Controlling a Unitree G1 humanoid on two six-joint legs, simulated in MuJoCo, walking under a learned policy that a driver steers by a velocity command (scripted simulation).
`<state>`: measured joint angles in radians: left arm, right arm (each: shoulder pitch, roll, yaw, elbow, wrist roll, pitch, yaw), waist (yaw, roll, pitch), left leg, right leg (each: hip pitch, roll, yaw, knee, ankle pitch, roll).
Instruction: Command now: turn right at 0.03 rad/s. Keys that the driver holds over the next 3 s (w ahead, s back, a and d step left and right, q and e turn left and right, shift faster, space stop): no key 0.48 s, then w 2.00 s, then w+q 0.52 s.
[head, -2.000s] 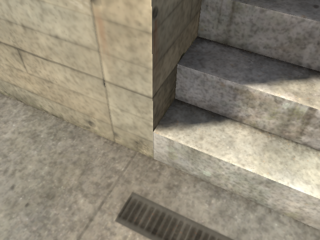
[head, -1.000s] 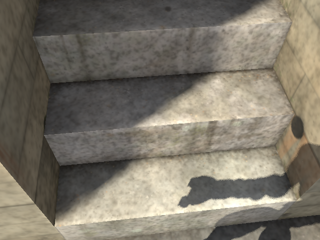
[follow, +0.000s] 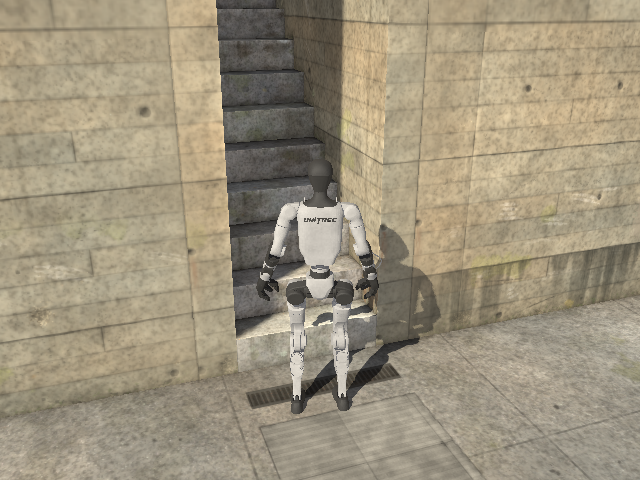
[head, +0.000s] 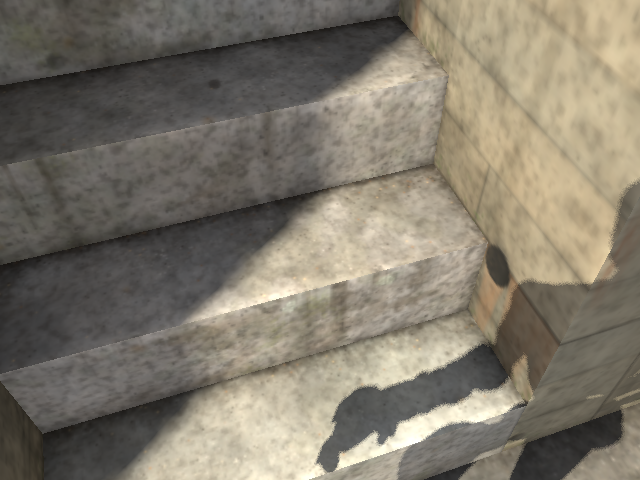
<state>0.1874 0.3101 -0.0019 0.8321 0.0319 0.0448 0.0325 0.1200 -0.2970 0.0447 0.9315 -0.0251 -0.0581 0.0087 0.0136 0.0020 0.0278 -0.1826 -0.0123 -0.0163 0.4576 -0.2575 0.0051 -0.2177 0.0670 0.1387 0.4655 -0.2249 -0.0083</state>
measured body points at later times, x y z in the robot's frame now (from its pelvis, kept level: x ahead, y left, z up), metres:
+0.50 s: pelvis +0.00 +0.01 +0.00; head +0.01 +0.01 +0.45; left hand +0.09 +0.29 -0.13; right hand +0.10 -0.26 -0.13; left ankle -0.01 +0.12 -0.74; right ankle +0.02 -0.12 -0.74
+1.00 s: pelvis +0.11 -0.01 +0.01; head +0.13 -0.04 +0.46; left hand +0.11 +0.27 -0.11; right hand +0.28 -0.27 -0.11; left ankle +0.15 +0.13 -0.68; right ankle +0.04 -0.11 -0.74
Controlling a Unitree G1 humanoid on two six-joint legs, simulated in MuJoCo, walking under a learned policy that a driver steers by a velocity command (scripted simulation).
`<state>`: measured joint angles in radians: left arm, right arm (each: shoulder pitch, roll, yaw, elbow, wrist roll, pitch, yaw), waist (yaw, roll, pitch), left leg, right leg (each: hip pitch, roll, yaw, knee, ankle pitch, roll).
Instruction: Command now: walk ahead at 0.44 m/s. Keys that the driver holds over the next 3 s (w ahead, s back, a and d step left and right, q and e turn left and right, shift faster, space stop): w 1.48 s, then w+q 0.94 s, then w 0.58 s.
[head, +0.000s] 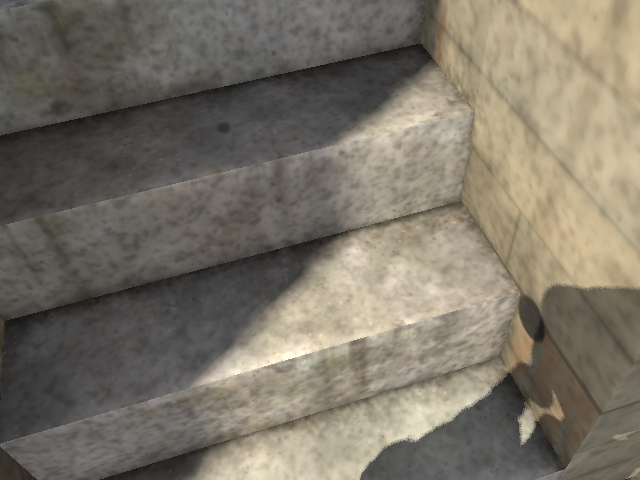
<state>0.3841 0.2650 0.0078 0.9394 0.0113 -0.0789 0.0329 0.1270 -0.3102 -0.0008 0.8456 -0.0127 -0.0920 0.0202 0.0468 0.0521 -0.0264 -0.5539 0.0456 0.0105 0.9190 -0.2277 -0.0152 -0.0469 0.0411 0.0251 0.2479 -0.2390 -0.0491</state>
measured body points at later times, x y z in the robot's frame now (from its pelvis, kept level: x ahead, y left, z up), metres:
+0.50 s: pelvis +0.18 +0.03 +0.00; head +0.21 +0.04 +0.44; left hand +0.33 +0.21 -0.14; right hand +0.09 -0.21 -0.14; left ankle +0.12 +0.11 -0.75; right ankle +0.23 -0.10 -0.46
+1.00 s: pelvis +0.37 -0.02 +0.17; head +0.43 +0.00 +0.62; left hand +0.36 +0.24 +0.03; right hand +0.65 -0.20 +0.12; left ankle +0.41 +0.10 -0.36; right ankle +0.37 -0.13 -0.53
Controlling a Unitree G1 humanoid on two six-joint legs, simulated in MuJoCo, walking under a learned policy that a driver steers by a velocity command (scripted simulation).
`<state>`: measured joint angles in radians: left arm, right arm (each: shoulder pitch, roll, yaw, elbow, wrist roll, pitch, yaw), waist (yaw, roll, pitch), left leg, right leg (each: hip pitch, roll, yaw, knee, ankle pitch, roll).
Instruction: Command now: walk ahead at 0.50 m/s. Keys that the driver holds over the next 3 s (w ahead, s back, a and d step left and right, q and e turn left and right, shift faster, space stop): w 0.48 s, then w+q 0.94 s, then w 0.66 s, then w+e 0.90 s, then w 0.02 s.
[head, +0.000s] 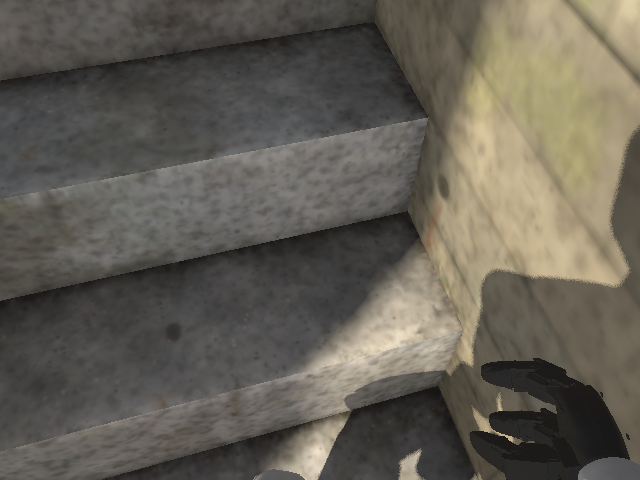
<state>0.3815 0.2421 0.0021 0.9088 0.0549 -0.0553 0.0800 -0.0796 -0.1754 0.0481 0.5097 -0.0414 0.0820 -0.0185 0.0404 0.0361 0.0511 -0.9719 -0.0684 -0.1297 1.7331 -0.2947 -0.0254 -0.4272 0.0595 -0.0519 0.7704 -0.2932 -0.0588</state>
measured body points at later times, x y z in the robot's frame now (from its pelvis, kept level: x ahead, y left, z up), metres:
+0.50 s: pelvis +0.15 +0.05 +0.04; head +0.17 +0.09 +0.49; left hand +0.42 +0.18 -0.03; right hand -0.04 -0.13 -0.07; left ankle +0.02 +0.11 -0.71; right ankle +0.29 -0.04 -0.47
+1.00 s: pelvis +0.30 +0.14 +0.23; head +0.30 +0.17 +0.68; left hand +0.23 +0.31 +0.05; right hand +0.53 -0.01 +0.13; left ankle +0.34 +0.29 -0.21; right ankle +0.30 -0.03 -0.50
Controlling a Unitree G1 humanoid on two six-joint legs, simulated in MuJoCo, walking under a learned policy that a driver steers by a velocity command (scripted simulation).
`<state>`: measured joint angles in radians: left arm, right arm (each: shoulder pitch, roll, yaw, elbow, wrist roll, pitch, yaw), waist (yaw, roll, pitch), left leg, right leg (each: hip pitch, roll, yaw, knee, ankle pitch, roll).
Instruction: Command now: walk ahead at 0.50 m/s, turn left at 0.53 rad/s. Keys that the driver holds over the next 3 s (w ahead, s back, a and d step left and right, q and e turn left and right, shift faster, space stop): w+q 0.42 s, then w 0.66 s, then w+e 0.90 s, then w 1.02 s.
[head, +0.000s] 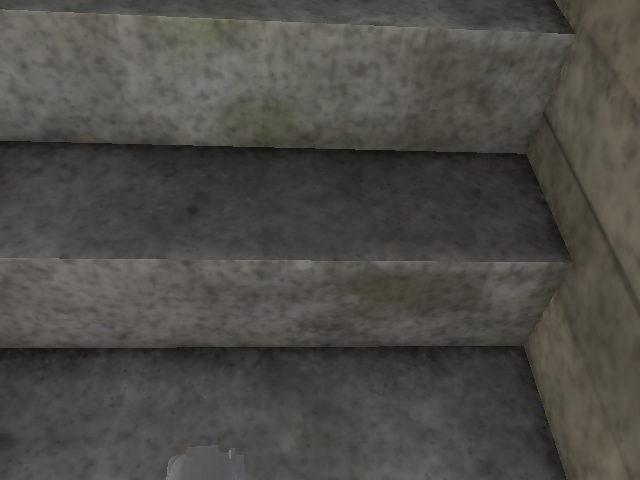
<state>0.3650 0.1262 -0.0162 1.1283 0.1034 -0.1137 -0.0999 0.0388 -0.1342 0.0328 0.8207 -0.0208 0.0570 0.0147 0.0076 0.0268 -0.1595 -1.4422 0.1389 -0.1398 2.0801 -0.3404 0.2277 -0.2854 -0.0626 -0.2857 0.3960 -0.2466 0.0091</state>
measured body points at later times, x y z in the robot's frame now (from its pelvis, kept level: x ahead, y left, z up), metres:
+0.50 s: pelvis +0.22 +0.11 +0.21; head +0.21 +0.12 +0.66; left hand +0.35 +0.35 +0.10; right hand +0.20 -0.10 +0.06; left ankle +0.16 +0.20 -0.52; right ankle +0.34 -0.01 -0.14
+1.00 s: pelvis +0.46 +0.13 +0.42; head +0.46 +0.12 +0.87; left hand +0.26 +0.21 +0.28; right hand +0.72 +0.07 +0.32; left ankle +0.50 +0.31 +0.04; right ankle +0.40 +0.02 -0.31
